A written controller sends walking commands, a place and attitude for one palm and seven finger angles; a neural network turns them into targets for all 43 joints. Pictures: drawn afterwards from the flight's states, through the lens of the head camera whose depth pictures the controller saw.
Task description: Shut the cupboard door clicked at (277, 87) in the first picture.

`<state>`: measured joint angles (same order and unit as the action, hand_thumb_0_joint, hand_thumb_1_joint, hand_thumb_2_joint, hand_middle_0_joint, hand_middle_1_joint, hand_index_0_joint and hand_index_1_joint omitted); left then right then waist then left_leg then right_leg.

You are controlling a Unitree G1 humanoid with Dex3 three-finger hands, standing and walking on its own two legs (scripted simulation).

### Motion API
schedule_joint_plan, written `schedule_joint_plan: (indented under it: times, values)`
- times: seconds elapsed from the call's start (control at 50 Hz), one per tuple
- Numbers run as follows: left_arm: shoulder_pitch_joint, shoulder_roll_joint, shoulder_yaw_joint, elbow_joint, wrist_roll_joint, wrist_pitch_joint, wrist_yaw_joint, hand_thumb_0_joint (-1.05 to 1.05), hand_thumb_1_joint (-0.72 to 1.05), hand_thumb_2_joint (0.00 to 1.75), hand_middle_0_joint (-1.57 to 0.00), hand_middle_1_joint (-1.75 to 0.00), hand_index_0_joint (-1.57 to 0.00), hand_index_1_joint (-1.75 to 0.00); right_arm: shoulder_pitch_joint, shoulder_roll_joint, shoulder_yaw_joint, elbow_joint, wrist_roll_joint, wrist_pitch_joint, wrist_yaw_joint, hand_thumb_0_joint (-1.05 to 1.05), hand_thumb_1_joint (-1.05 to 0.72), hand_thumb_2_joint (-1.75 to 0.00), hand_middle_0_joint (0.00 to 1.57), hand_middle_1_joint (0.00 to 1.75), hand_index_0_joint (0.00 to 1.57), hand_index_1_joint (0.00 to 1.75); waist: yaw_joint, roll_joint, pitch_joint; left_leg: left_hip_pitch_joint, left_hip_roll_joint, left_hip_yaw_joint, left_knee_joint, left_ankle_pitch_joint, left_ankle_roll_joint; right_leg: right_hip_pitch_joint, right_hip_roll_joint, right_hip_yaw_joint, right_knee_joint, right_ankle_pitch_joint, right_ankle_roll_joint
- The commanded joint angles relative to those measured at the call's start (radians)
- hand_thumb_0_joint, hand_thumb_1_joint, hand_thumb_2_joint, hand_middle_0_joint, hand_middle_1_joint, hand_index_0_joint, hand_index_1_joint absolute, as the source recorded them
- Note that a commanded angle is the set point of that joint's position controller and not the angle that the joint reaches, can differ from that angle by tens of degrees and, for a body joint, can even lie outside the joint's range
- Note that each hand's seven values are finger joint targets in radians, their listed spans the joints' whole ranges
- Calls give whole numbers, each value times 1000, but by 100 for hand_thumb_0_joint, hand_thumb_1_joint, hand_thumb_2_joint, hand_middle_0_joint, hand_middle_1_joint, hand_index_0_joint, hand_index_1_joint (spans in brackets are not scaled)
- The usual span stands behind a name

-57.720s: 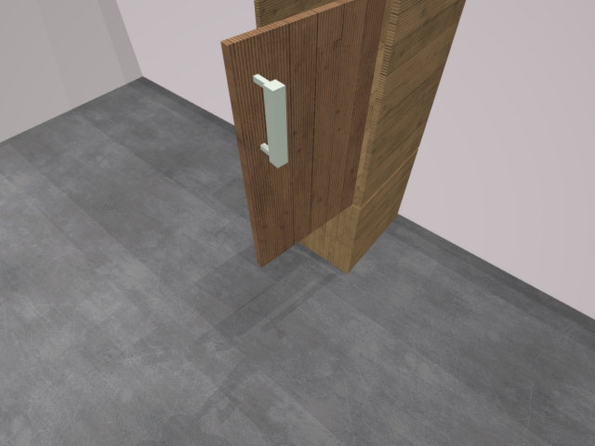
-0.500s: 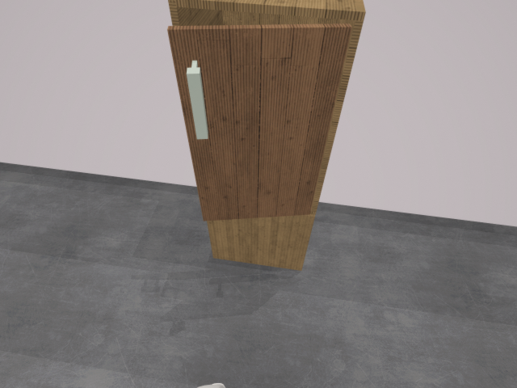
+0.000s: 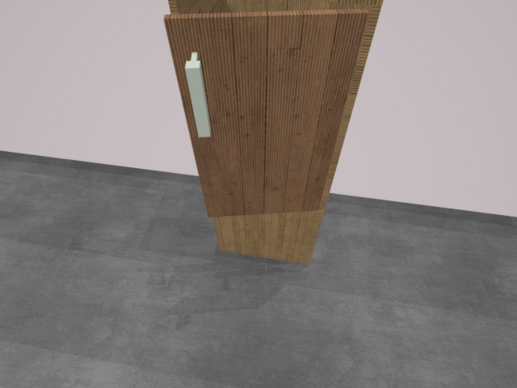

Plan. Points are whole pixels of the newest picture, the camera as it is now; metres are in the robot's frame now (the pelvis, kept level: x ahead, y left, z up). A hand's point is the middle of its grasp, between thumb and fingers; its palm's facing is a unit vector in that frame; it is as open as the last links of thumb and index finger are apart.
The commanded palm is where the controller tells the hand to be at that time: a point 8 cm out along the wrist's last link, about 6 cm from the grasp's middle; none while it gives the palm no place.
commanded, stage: come to a stop and stand still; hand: left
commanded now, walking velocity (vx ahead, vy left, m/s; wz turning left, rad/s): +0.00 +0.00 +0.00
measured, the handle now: (199, 96) +0.61 +0.15 +0.11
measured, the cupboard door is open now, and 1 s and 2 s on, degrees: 14 14 14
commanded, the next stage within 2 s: look again from close up in 0.56 s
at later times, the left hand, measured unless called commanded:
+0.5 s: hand out of the picture -0.02 +0.13 -0.17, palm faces +0.06 -0.98 -0.17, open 7.4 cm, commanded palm none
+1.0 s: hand out of the picture -0.02 +0.12 -0.17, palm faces +0.09 -0.98 -0.16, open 7.4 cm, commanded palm none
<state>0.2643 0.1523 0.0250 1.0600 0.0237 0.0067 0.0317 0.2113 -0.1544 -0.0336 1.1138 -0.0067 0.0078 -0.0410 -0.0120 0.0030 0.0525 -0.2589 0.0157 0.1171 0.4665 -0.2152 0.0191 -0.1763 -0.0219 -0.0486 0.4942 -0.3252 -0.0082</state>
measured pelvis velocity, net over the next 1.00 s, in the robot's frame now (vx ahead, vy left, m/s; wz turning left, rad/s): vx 0.02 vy -0.03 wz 0.02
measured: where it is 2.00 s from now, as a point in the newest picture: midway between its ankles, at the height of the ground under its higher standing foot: outside the picture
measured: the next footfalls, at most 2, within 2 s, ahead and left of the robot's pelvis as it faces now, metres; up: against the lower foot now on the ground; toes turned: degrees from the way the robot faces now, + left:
right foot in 1.86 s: +0.18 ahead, -0.18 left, +0.00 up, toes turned +3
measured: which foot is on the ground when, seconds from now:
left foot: down 0.00-1.00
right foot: down 0.00-1.00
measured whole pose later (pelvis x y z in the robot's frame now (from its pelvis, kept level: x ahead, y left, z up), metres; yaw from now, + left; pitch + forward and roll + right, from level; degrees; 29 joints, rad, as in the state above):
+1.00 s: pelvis +0.02 -0.03 +0.00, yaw +1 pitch -1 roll +1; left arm 0.35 0.09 0.01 1.12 0.02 -0.02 0.04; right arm 0.28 -0.12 0.00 1.17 -0.01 0.00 -0.04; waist 0.01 0.00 0.03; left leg -0.18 0.04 0.08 0.41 -0.21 -0.02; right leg -0.08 0.01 -0.08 0.40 -0.32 -0.04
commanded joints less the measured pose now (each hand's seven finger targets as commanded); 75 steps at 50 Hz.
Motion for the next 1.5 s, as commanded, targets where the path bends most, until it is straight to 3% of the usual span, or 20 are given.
schedule_joint_plan:
  times: [0.0,0.1,0.26,0.38,0.56,0.7,1.08,1.2,1.24,1.3,1.34,1.38,1.4,1.44,1.46,1.48]
  values:
    - [80,75,1,-16,-6,-10,6,0,90,90,-20,-30,-20,-30,61,-62,-6,-16,-5,-13,3,0,-90,-90,20,30,20,30,4,-19,-56,111,107,-106,-61,226,-2,-19,-107,87,-103,337,-18]
    - [67,81,-7,-1,-8,-15,5,0,90,90,-20,-30,-20,-30,47,-64,6,-6,-5,-8,9,0,-90,-90,20,30,20,30,6,-27,7,107,102,-108,-101,141,-9,-42,-108,93,-166,239,-15]
    - [85,86,-10,15,-10,-23,6,0,90,90,-20,-30,-20,-30,65,-69,16,12,-4,-9,9,0,-90,-90,20,30,20,30,9,-25,9,125,101,-110,-118,136,-13,-19,-104,93,-209,220,-15]
    - [117,71,-11,29,-12,-26,9,0,90,90,-20,-30,-20,-30,85,-60,21,26,-4,-13,5,0,-90,-90,20,30,20,30,11,-29,7,131,100,-107,-115,167,-13,1,-108,83,-203,288,-16]
    - [167,42,-10,44,-12,-27,14,0,90,90,-20,-30,-20,-30,120,-36,22,42,-2,-12,0,0,-90,-90,20,30,20,30,15,-33,34,121,95,-105,-107,142,-11,-14,-101,77,-214,241,-16]
    - [190,23,-10,51,-12,-28,15,0,90,90,-20,-30,-20,-30,137,-23,21,46,-4,-16,-5,0,-90,-90,20,30,20,30,16,-17,29,120,95,-104,-96,169,-8,-8,-100,72,-197,278,-17]
    - [191,32,-5,50,-9,-27,16,0,90,90,-20,-30,-20,-30,138,-32,22,39,-5,-22,-8,0,-90,-90,20,30,20,30,20,-26,17,132,99,-101,-84,230,-4,18,-101,64,-173,365,-13]
    - [179,39,-4,48,-9,-26,15,0,90,90,-20,-30,-20,-30,134,-38,23,37,-6,-22,-7,0,-90,-90,20,30,20,30,20,-15,31,127,98,-104,-90,222,-5,13,-99,63,-178,335,-14]
    - [187,34,-6,57,-10,-27,13,0,90,90,-20,-30,-20,-30,141,-36,23,45,-9,-22,-6,0,-90,-90,20,30,20,30,17,-27,17,132,96,-104,-87,162,-2,22,-93,47,-187,235,-11]
    - [190,43,4,54,-6,-16,6,0,90,90,-20,-30,-20,-30,139,-41,17,41,-15,-14,-1,0,-90,-90,20,30,20,30,22,-43,71,53,76,-90,-43,-4,4,-5,-94,54,-194,-24,-28]
    - [203,58,14,53,-4,-11,1,0,90,90,-20,-30,-20,-30,122,-30,14,21,-18,-11,4,0,-90,-90,20,30,20,30,30,-83,114,-41,53,-65,27,-75,1,-3,-120,88,-220,-137,-53]
    - [212,74,23,47,-1,-11,-1,0,90,90,-20,-30,-20,-30,106,-18,12,-1,-20,-10,8,0,-90,-90,20,30,20,30,32,-127,140,-120,41,-30,140,-120,-4,9,-183,146,-256,-183,-93]
    - [211,74,25,45,1,-14,-1,0,90,90,-20,-30,-20,-30,96,-15,10,-11,-21,-11,9,0,-90,-90,20,30,20,30,32,-140,153,-140,47,-24,187,-142,-5,4,-209,160,-260,-141,-113]
    - [206,69,26,44,6,-20,-3,0,90,90,-20,-30,-20,-30,98,-8,8,-19,-20,-19,10,0,-90,-90,20,30,20,30,19,-93,141,-136,54,-16,197,-166,-3,26,-222,125,-197,48,-133]
    - [197,68,27,45,5,-20,-4,0,90,90,-20,-30,-20,-30,132,-5,7,-9,-19,-23,9,0,-90,-90,20,30,20,30,0,-73,122,-67,57,-4,141,-121,3,11,-202,83,-136,127,-122]
    - [183,63,25,42,1,-20,-8,0,90,90,-20,-30,-20,-30,205,-17,5,14,-19,-31,7,0,-90,-90,20,30,20,30,-32,-4,82,66,63,-20,52,19,17,-34,-147,10,-5,239,-91]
